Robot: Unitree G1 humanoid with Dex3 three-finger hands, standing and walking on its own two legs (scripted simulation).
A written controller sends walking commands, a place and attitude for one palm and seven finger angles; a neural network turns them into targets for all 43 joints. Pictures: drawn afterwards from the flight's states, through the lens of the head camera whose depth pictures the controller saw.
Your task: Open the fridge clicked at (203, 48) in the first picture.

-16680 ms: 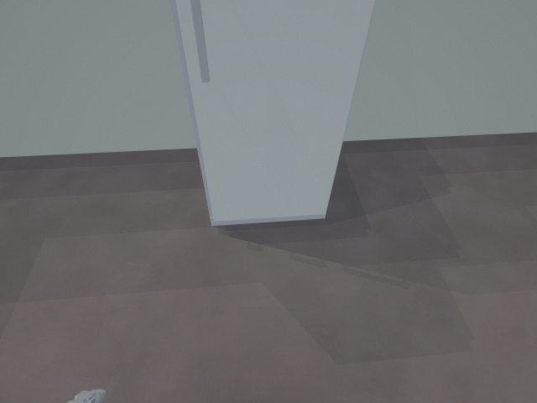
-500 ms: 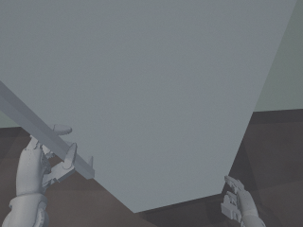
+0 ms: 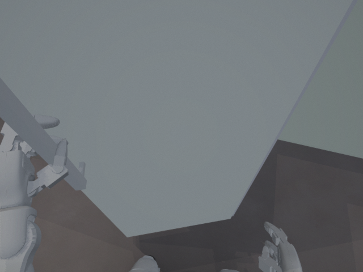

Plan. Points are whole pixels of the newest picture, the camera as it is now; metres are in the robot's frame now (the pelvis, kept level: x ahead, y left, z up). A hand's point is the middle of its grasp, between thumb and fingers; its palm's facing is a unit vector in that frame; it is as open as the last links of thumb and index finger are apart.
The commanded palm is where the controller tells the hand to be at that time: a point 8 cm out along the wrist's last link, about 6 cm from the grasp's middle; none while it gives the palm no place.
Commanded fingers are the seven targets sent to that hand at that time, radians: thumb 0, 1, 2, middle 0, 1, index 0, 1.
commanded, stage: walk backward, drawing the door open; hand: left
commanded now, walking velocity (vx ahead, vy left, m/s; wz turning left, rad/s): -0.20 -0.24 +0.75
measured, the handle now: (33, 120) +0.30 +0.24 +0.22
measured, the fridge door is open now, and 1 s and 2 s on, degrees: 27 77 78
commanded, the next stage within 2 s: stop walking and hold the door back in 1.08 s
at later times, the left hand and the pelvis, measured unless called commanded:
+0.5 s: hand out of the picture +0.09 +0.11 +0.17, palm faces +0.56 -0.79 -0.26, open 6.6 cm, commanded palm +0.03 +0.14 +0.17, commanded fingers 0.00 0.90 0.90 -0.45 -1.40 -0.45 -1.40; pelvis -0.09 -0.17 +0.02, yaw +22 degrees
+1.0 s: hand out of the picture -0.02 -0.06 +0.17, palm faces +0.77 -0.57 -0.27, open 7.1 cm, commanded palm -0.09 -0.06 +0.17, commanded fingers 0.00 0.90 0.90 -0.45 -1.40 -0.45 -1.40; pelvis -0.09 -0.37 +0.01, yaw +45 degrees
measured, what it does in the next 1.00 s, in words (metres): steps to the right, turning left: left foot, then right foot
